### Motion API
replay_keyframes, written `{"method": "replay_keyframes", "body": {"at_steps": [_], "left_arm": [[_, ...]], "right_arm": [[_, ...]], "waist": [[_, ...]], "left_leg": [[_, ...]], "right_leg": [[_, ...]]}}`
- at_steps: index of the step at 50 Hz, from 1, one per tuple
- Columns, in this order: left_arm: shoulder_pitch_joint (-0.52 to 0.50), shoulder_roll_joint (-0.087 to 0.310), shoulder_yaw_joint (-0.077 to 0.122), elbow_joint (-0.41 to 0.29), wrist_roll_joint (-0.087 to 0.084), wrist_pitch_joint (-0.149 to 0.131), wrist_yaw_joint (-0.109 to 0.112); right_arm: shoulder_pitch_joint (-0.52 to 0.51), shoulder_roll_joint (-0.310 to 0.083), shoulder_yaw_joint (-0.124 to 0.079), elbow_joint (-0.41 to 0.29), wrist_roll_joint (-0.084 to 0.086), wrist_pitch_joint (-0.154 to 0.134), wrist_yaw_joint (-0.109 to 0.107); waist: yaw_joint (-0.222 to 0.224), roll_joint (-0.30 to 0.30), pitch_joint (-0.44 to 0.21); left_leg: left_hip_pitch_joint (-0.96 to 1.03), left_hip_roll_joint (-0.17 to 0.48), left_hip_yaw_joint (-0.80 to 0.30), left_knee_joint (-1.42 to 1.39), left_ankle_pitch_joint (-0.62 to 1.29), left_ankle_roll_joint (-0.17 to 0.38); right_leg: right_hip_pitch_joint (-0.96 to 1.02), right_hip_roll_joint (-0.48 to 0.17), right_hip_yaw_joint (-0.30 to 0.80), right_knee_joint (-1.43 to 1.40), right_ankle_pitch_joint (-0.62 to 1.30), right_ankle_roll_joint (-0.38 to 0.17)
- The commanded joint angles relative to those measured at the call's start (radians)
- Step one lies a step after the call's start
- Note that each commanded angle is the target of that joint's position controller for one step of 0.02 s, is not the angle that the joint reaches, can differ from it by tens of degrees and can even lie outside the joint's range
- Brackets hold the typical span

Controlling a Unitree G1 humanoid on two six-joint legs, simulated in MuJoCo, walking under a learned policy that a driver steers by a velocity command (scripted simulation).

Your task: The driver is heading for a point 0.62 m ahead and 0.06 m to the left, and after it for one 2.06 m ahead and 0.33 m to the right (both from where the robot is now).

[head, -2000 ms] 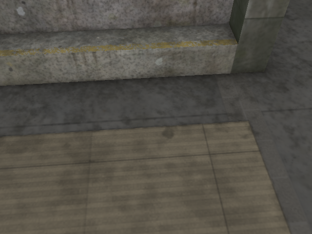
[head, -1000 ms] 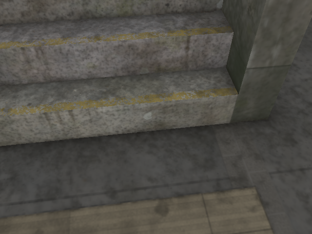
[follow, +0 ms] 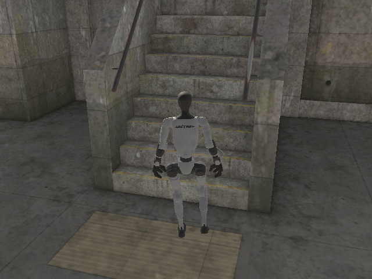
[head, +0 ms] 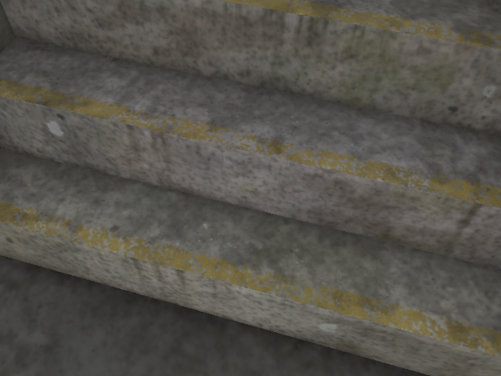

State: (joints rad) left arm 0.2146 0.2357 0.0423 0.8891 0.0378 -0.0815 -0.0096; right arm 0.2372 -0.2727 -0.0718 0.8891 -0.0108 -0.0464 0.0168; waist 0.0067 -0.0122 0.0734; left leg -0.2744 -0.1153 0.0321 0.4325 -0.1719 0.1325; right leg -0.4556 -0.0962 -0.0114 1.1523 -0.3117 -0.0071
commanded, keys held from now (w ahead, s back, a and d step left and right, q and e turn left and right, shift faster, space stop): w+q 0.56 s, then w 0.24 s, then w+e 0.20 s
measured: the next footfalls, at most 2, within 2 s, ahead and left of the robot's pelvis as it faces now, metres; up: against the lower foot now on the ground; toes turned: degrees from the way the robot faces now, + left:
right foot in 0.34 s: +0.34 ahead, -0.10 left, +0.00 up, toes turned +12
left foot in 0.76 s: +0.36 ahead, +0.15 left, +0.00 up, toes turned +27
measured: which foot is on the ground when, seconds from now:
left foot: down 0.00-0.34, up 0.36-0.74, down 0.76-1.00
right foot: up 0.00-0.32, down 0.34-0.78, up 0.80-1.00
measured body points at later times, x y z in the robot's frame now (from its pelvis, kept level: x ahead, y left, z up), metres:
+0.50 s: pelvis +0.24 -0.02 +0.00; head +0.27 -0.03 +0.45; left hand +0.27 +0.26 -0.11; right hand +0.41 -0.26 -0.13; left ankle +0.15 +0.07 -0.65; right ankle +0.30 -0.11 -0.74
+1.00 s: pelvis +0.35 +0.07 +0.01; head +0.34 +0.09 +0.46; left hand +0.31 +0.32 -0.13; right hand +0.53 -0.13 -0.11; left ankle +0.32 +0.13 -0.74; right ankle +0.35 -0.05 -0.61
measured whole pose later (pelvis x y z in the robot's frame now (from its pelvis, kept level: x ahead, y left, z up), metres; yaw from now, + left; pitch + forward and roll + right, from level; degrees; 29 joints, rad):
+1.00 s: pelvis +0.35 +0.07 +0.01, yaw +23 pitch +1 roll +0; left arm 0.31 0.21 0.04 0.85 0.03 -0.01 0.01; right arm 0.25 -0.22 -0.02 0.88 -0.03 -0.09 -0.01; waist 0.01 -0.04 -0.02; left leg -0.17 -0.06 0.09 0.33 -0.18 0.09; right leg -0.57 -0.02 -0.02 1.33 -0.30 -0.01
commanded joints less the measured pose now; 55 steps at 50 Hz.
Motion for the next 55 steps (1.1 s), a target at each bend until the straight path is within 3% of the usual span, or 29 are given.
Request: {"method": "replay_keyframes", "body": {"at_steps": [1,6,10,11,12,14,16,17,18,19,20,21,22,23,28,31,36,37,38,39,40,41,42,44,47,51,53,54,55], "left_arm": [[0.075,0.079,0.016,-0.036,0.019,0.027,-0.005],[-0.132,0.077,0.009,-0.108,0.008,0.031,-0.008],[-0.256,0.074,-0.007,-0.156,-0.003,0.015,-0.004],[-0.236,0.067,-0.011,-0.154,-0.011,0.008,0.000],[-0.196,0.061,-0.016,-0.144,-0.018,0.008,0.009],[-0.103,0.106,-0.004,-0.125,-0.015,0.000,0.021],[0.096,0.142,0.016,-0.076,0.005,-0.023,0.040],[0.193,0.217,0.035,-0.079,0.025,-0.039,0.051],[0.175,0.301,0.050,-0.095,0.043,-0.035,0.053],[0.140,0.251,0.055,-0.088,0.023,-0.022,0.045],[0.066,0.139,0.030,-0.121,0.007,-0.020,0.034],[0.022,0.091,0.018,-0.127,-0.004,-0.020,0.027],[0.017,0.079,0.013,-0.121,-0.004,-0.024,0.028],[0.041,0.077,0.011,-0.107,-0.005,-0.031,0.034],[0.072,0.117,0.025,-0.090,-0.009,-0.048,0.022],[0.040,0.127,0.025,-0.107,-0.008,-0.050,0.015],[0.089,0.143,0.028,-0.095,-0.020,-0.020,0.015],[0.106,0.133,0.024,-0.085,-0.032,-0.005,0.015],[0.120,0.107,0.012,-0.089,-0.036,0.003,0.017],[0.103,0.061,-0.006,-0.121,-0.032,0.007,0.018],[0.165,0.006,-0.026,-0.150,-0.040,0.015,0.019],[0.157,0.070,-0.005,-0.104,-0.016,0.039,0.029],[0.129,0.063,-0.002,-0.105,-0.017,0.040,0.021],[0.098,0.082,0.009,-0.106,-0.028,0.040,0.012],[0.205,0.057,0.016,-0.058,-0.015,0.060,0.020],[0.122,0.037,0.020,-0.085,0.004,0.072,0.025],[0.101,0.014,0.006,-0.093,0.004,0.074,0.029],[0.123,0.003,0.001,-0.088,0.004,0.084,0.038],[0.124,0.016,0.004,-0.095,-0.006,0.090,0.049]], "right_arm": [[0.041,-0.120,-0.022,-0.038,0.017,-0.032,-0.003],[0.124,-0.142,-0.026,-0.016,0.012,-0.027,-0.006],[0.168,-0.160,-0.030,-0.009,0.004,-0.023,-0.018],[0.169,-0.154,-0.031,-0.013,-0.007,-0.023,-0.023],[0.150,-0.140,-0.029,-0.017,-0.016,-0.021,-0.028],[0.092,-0.145,-0.030,-0.033,-0.012,-0.028,-0.030],[0.032,-0.162,-0.033,-0.042,0.008,-0.042,-0.021],[0.038,-0.103,-0.012,-0.071,0.020,-0.055,-0.016],[0.152,0.010,0.013,-0.097,0.039,-0.051,-0.023],[0.179,-0.083,0.002,-0.070,0.002,-0.022,-0.035],[0.128,-0.115,-0.005,-0.058,-0.017,-0.006,-0.027],[0.082,-0.109,-0.005,-0.063,-0.020,0.000,-0.018],[0.051,-0.097,-0.003,-0.073,-0.026,0.006,-0.009],[0.032,-0.084,0.000,-0.084,-0.037,0.017,0.001],[-0.048,-0.020,0.022,-0.138,-0.030,0.033,0.020],[-0.106,0.001,0.039,-0.156,-0.026,0.031,0.029],[-0.124,-0.016,0.044,-0.164,-0.035,0.014,0.006],[-0.073,0.003,0.049,-0.143,-0.041,0.000,0.005],[-0.005,-0.015,0.043,-0.117,-0.055,-0.016,0.001],[0.085,-0.087,0.030,-0.104,-0.072,-0.023,-0.009],[0.137,-0.237,-0.011,-0.085,-0.045,-0.009,-0.026],[0.138,-0.203,-0.012,-0.080,-0.030,-0.001,-0.030],[0.058,-0.145,0.004,-0.099,-0.023,-0.002,-0.026],[-0.046,-0.085,0.023,-0.109,-0.013,-0.020,-0.022],[-0.024,-0.067,0.027,-0.081,-0.019,-0.056,-0.024],[-0.027,-0.050,0.035,-0.056,-0.025,-0.071,-0.036],[-0.070,-0.049,0.039,-0.065,-0.019,-0.076,-0.039],[-0.053,-0.053,0.038,-0.055,-0.016,-0.078,-0.039],[-0.037,-0.058,0.040,-0.049,-0.013,-0.075,-0.043]], "waist": [[0.028,0.037,-0.092],[-0.034,0.074,-0.045],[-0.079,0.086,-0.047],[-0.081,0.106,-0.078],[-0.061,0.133,-0.095],[-0.004,0.099,-0.097],[0.108,0.044,-0.160],[0.131,-0.046,-0.256],[0.036,-0.267,-0.283],[-0.001,-0.159,-0.266],[-0.005,-0.028,-0.174],[-0.010,-0.009,-0.104],[-0.012,-0.055,-0.072],[-0.009,-0.085,-0.057],[-0.025,-0.088,-0.112],[-0.016,-0.125,-0.135],[0.002,-0.142,-0.180],[-0.023,-0.093,-0.196],[-0.051,-0.039,-0.239],[-0.088,0.107,-0.259],[-0.081,0.377,-0.271],[-0.095,0.175,-0.215],[-0.062,0.121,-0.137],[-0.004,0.057,-0.041],[0.028,0.073,-0.123],[0.020,0.067,-0.093],[0.025,0.089,-0.103],[0.031,0.149,-0.123],[0.023,0.161,-0.123]], "left_leg": [[0.127,0.249,-0.262,-0.206,0.433,0.139],[0.133,0.203,-0.256,-0.210,0.415,0.088],[0.205,0.206,-0.290,-0.157,0.463,0.069],[0.224,0.223,-0.298,-0.127,0.510,0.073],[0.216,0.232,-0.310,-0.092,0.525,0.073],[0.145,0.221,-0.341,-0.016,0.613,0.048],[0.098,0.144,-0.327,0.243,0.726,0.013],[-0.009,0.089,-0.299,0.459,0.462,-0.012],[-0.266,-0.056,-0.177,0.685,-0.349,-0.033],[-0.325,0.035,-0.154,0.814,-0.364,-0.030],[-0.316,0.086,-0.164,0.827,-0.264,-0.037],[-0.311,0.121,-0.153,0.781,-0.195,-0.047],[-0.301,0.141,-0.135,0.758,-0.157,-0.061],[-0.292,0.144,-0.114,0.770,-0.128,-0.075],[-0.288,0.146,-0.053,0.613,-0.075,-0.121],[-0.127,0.133,-0.012,0.362,-0.004,-0.114],[-0.051,0.096,0.042,0.114,-0.088,-0.075],[0.037,0.073,0.058,0.005,-0.025,-0.062],[0.185,0.088,0.031,-0.042,0.005,-0.051],[0.335,0.275,-0.208,-0.091,0.106,-0.023],[0.408,0.490,-0.531,-0.191,0.168,0.139],[0.311,0.473,-0.460,-0.175,0.093,0.178],[0.193,0.423,-0.375,-0.189,-0.001,0.161],[0.070,0.342,-0.234,-0.251,0.030,0.071],[0.055,0.335,-0.106,-0.213,0.405,0.087],[0.096,0.341,-0.035,-0.206,0.459,0.084],[0.056,0.313,0.046,-0.189,0.509,0.045],[0.037,0.315,0.061,-0.165,0.553,0.050],[0.060,0.328,0.057,-0.116,0.716,0.064]], "right_leg": [[-0.082,-0.015,0.010,-0.075,0.050,0.025],[-0.154,0.014,-0.018,-0.311,0.212,0.061],[-0.137,0.059,-0.011,-0.500,0.289,0.055],[-0.101,0.073,-0.009,-0.493,0.294,0.048],[-0.053,0.079,-0.002,-0.478,0.249,0.036],[0.122,0.108,0.017,-0.566,0.186,0.014],[0.369,0.128,-0.001,-0.733,0.229,-0.015],[0.553,-0.066,0.176,-0.786,0.153,-0.058],[0.688,-0.356,0.562,-0.853,0.342,-0.168],[0.580,-0.392,0.681,-0.853,0.209,-0.237],[0.461,-0.325,0.541,-0.880,0.110,-0.223],[0.379,-0.250,0.391,-0.932,0.065,-0.178],[0.335,-0.203,0.282,-0.960,0.146,-0.142],[0.305,-0.176,0.195,-0.964,0.286,-0.136],[0.332,-0.169,-0.035,-0.893,0.811,-0.153],[0.261,-0.134,-0.111,-0.875,0.793,-0.129],[0.382,-0.175,-0.069,-0.766,0.730,-0.121],[0.369,-0.152,-0.093,-0.665,0.697,-0.100],[0.297,-0.111,-0.120,-0.530,0.613,-0.078],[0.095,-0.049,-0.169,-0.294,0.286,-0.040],[-0.154,0.116,-0.184,-0.072,-0.254,-0.002],[-0.176,0.048,-0.061,0.152,-0.263,-0.002],[-0.191,0.032,-0.021,0.233,-0.181,-0.011],[-0.175,0.003,0.021,0.140,-0.038,-0.015],[-0.048,0.070,0.004,0.255,0.016,-0.005],[-0.077,0.070,-0.004,0.132,0.048,-0.003],[0.071,0.072,-0.033,-0.128,0.046,-0.017],[0.163,0.099,-0.076,-0.195,-0.006,-0.030],[0.190,0.118,-0.085,-0.274,-0.061,-0.035]]}}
